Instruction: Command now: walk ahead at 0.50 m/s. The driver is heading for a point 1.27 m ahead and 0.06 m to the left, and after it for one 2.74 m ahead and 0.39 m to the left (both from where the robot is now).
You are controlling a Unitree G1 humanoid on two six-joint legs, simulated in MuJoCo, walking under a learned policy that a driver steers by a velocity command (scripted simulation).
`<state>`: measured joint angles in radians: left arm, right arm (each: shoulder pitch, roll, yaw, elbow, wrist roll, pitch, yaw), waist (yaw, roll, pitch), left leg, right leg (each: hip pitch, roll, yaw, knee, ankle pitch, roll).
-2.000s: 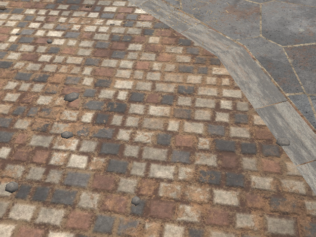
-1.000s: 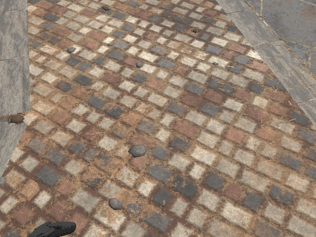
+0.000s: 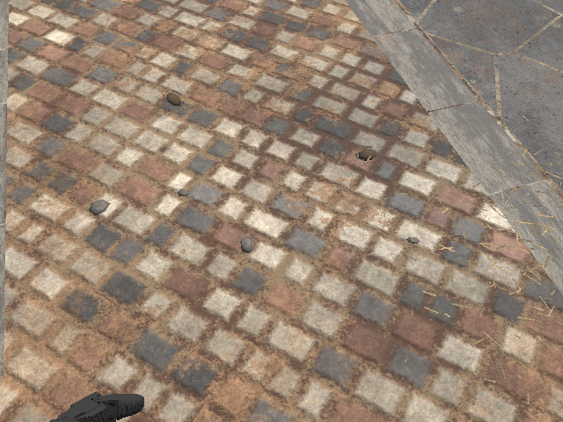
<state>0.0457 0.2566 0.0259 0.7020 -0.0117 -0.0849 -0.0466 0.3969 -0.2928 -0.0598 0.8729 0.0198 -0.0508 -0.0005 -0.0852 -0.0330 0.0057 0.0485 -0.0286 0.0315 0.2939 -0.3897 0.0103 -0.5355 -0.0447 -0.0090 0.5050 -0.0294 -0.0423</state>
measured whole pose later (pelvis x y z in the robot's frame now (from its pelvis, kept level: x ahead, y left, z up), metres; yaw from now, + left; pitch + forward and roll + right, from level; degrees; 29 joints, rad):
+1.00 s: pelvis +0.54 +0.03 +0.01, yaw +0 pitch +2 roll +2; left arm 0.05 0.26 0.04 0.77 -0.01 -0.07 -0.03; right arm 0.37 -0.27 -0.05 0.91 0.01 -0.07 0.00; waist -0.08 -0.04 0.01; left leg 0.04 -0.06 0.05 0.21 -0.28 0.03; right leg -0.62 -0.09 0.01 0.56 0.06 -0.01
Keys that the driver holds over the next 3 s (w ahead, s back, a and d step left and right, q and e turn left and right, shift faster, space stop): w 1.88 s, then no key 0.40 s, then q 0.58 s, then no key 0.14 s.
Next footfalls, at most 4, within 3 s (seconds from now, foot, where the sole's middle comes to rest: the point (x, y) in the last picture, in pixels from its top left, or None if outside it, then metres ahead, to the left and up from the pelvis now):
0.02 right None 0.18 -0.12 -0.77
0.54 left None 0.46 0.13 -0.77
1.10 right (306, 301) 0.77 -0.10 -0.77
1.62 left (212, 220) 1.06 0.14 -0.77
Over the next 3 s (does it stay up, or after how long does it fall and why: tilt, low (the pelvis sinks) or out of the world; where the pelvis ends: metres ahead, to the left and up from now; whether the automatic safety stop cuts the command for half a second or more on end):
stays up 1.24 0.00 0.02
